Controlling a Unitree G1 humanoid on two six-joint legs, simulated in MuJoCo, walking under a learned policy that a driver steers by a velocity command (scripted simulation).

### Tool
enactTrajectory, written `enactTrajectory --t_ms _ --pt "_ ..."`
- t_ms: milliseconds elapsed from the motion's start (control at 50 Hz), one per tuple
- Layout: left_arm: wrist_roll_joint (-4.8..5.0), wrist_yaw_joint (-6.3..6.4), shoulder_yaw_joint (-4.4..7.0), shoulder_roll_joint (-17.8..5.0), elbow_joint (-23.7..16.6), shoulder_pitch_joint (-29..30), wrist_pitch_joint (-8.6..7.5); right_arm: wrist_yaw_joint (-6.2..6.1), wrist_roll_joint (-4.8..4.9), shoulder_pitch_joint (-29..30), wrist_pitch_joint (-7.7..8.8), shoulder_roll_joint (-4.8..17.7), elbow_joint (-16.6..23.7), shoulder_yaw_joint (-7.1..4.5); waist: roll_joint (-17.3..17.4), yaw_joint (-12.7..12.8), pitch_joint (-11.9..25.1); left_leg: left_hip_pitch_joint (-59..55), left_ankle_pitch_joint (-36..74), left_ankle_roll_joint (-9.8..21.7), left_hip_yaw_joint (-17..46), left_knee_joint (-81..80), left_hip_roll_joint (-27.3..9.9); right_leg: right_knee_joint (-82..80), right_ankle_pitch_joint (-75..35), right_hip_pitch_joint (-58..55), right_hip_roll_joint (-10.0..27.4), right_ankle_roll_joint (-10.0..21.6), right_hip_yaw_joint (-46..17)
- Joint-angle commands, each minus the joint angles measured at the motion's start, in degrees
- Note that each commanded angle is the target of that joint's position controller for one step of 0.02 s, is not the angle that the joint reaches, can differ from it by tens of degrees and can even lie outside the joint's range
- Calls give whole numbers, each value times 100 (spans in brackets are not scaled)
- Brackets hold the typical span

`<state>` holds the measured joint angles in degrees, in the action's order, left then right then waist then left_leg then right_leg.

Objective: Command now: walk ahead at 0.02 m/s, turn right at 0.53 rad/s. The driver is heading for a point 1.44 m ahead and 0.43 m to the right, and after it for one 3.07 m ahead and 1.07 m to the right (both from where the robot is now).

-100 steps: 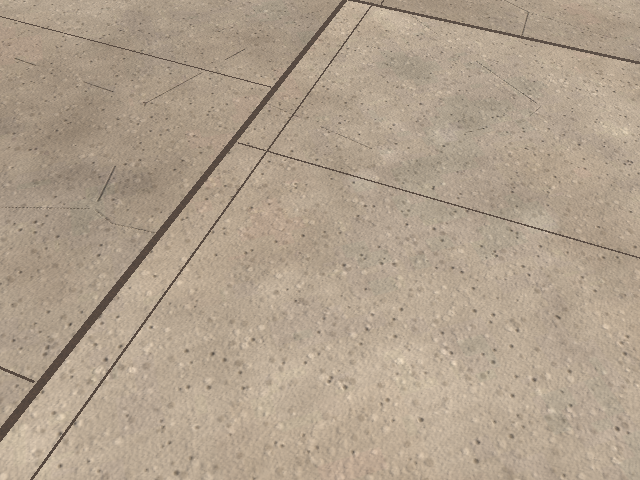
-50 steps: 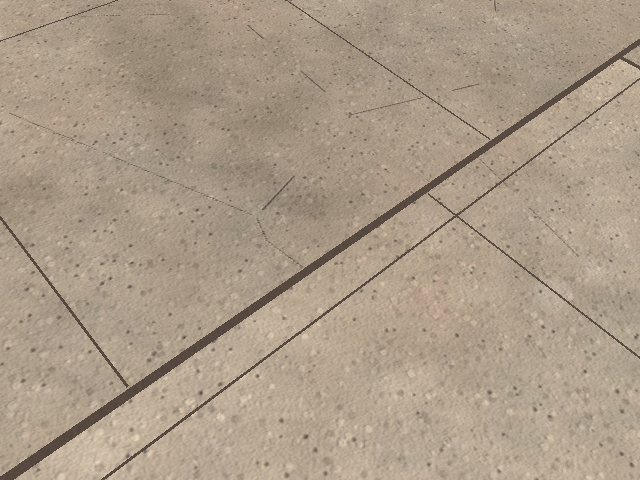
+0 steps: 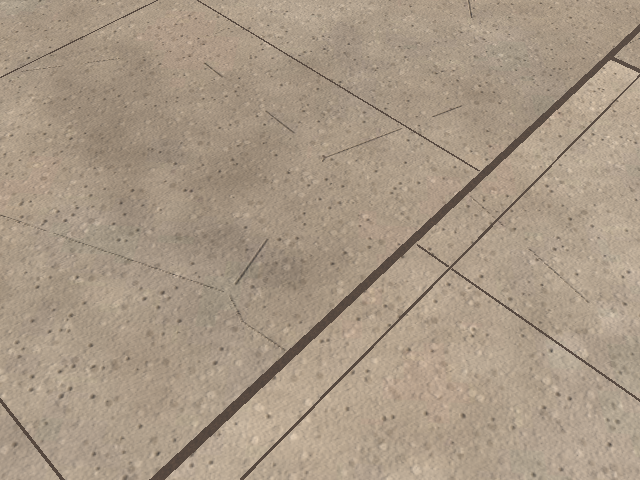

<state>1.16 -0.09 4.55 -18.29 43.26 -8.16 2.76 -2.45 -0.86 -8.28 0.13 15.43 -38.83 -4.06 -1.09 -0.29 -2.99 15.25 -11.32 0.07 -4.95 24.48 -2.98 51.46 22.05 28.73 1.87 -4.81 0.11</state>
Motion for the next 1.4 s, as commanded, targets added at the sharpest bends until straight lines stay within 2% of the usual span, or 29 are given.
enactTrajectory --t_ms 20,100,120,140,160,180,220,380,540,600,620,640,660,680,720,760,860,900,960,980,1000,1040,1080,1140,1220,1300,1360,1380,1400 --pt "-9 -110 81 -404 -558 6 -20 3 75 153 57 1082 324 -312 1113 -29 902 -672 2105 1234 742 -465 -1477 -668 -222 -501 3 154 219" --pt "-40 -146 216 -551 -521 -478 20 53 218 -30 53 962 120 -292 782 206 847 -127 831 518 265 532 -1231 -2393 -1400 -1826 -306 677 371" --pt "-43 -53 360 -1049 -561 -660 0 90 54 -289 51 687 84 -218 -402 121 849 859 -416 -43 -324 1845 -726 -2851 -2996 -2660 531 1043 -891" --pt "-173 -5 434 -1651 -785 -607 -50 71 -148 -24 52 474 453 -109 -1787 101 776 2470 -2919 -490 -234 3418 139 -2991 -4464 -2990 2033 2241 -3017" --pt "-316 -61 374 -1401 -794 -808 -183 22 -23 448 67 758 519 -187 -1084 563 1194 2517 -2941 -434 714 4297 193 -3173 -4009 -2751 2098 2680 -3129" --pt "-289 -67 310 -1258 -784 -584 -284 0 96 468 43 872 512 -231 -843 373 961 2599 -2445 -330 868 4500 106 -3175 -3574 -2590 1753 2410 -2603" --pt "-69 9 216 -918 -849 -46 -295 -92 24 261 -10 966 323 -296 -536 110 747 2558 -1570 -307 956 4199 -25 -3133 -2985 -2310 1250 1856 -2039" --pt "-57 196 207 -943 -967 -116 -169 -13 54 266 45 627 336 -190 -619 115 867 1905 -725 -519 993 2773 312 -3088 -2457 -2194 820 1793 -2076" --pt "-22 108 257 -1009 -1116 26 -69 159 148 244 206 703 387 -212 -829 151 833 841 -993 -366 1059 1179 575 -2800 -2630 -1995 692 1765 -2996" --pt "72 155 218 -863 -1208 211 -15 205 120 -206 264 799 241 -280 -685 -138 921 -391 371 -126 1039 -426 331 -2353 -2187 -1587 271 1312 -2908" --pt "7 154 139 -584 -1232 -23 -24 169 23 -300 235 1158 288 -355 147 -4 1120 -1134 993 273 1866 -508 -718 -1492 -714 -914 -142 977 -2368" --pt "46 144 143 -547 -1363 -163 -77 167 -135 -146 170 1524 267 -417 1767 264 779 -1202 2256 1229 3173 -661 -1726 -488 1305 319 -1097 612 -1168" --pt "-56 140 308 -1067 -1237 -292 -130 163 -155 -27 188 1195 396 -349 1402 157 758 -968 2430 1723 3356 -656 -2166 945 1572 530 -702 316 -1009" --pt "-20 126 392 -1231 -1094 -353 -120 135 -105 154 191 904 459 -250 975 197 696 -780 2272 1568 2814 -567 -1835 1470 1203 461 -587 209 -990" --pt "-38 158 343 -922 -937 -424 -17 109 62 367 164 732 458 -181 774 210 510 -769 1991 1199 2047 -440 -1228 1850 623 580 -563 0 -924" --pt "-6 134 231 -596 -991 -293 5 91 54 225 117 776 393 -158 856 100 472 -766 2338 1224 1616 -450 -1005 1602 406 483 -581 -98 -712" --pt "-66 87 23 -233 -1161 79 -36 122 65 120 16 962 283 -191 1225 -118 759 -960 2477 1286 1341 -315 -1023 -480 479 -514 -262 -76 -222" --pt "-41 67 43 -324 -1119 7 -35 161 122 18 -9 1039 212 -193 1296 -152 756 -902 2377 1292 1419 -243 -1064 -1251 206 -936 -297 -12 -24" --pt "-95 48 58 -387 -950 -373 -53 194 219 -206 36 817 38 -69 976 69 692 -319 1649 754 1267 35 -840 -3340 -1632 -2303 -268 372 -89" --pt "-131 96 69 -604 -988 -569 -60 239 36 -361 111 525 26 49 250 -2 1085 201 443 264 936 475 -511 -3244 -2626 -3201 470 590 -960" --pt "-202 113 75 -802 -946 -360 -53 269 -98 -506 176 207 88 155 -981 -322 1074 534 -1072 -132 309 662 48 -2995 -1830 -2858 1041 1173 -1547" --pt "-160 49 131 -840 -899 -686 -133 232 84 326 202 767 221 26 -998 386 395 1111 -1504 -261 115 1578 306 -3772 1285 -2343 1174 1699 -2271" --pt "-170 91 130 -896 -711 -1048 -299 224 195 554 227 933 317 -83 -1242 543 -199 2226 -2085 -120 541 2798 81 -4168 1568 -2463 1507 1901 -2893" --pt "-60 149 46 -593 -680 -1049 -466 331 232 319 388 758 209 -80 -794 370 -176 2669 -1383 107 692 2879 -166 -4218 936 -2842 1362 1791 -2515" --pt "-43 81 96 -701 -744 -849 -506 479 177 414 506 431 155 66 -681 343 51 1464 -595 61 330 1620 26 -4183 -170 -2248 942 1658 -1549" --pt "51 -29 135 -850 -655 -967 -526 519 241 218 486 607 137 60 -585 168 43 344 14 106 248 826 161 -3948 -50 -1578 1057 1614 -1472" --pt "-48 -47 -5 -477 -601 -957 -540 410 264 -967 476 880 -227 -78 -273 -428 297 -1314 -144 321 404 526 157 -2769 -123 -705 674 1211 -1070" --pt "-157 -53 -157 -21 -738 -866 -580 344 193 -1665 497 1354 -290 -176 907 -655 658 -2051 -665 724 1994 -160 -1023 -640 156 -39 64 788 -387" --pt "6 9 -128 -96 -1055 -985 -679 423 94 -1933 523 1895 -323 -295 2166 -556 930 -2529 -2570 1572 4607 -1250 -1957 1008 1140 1324 -489 559 -307"
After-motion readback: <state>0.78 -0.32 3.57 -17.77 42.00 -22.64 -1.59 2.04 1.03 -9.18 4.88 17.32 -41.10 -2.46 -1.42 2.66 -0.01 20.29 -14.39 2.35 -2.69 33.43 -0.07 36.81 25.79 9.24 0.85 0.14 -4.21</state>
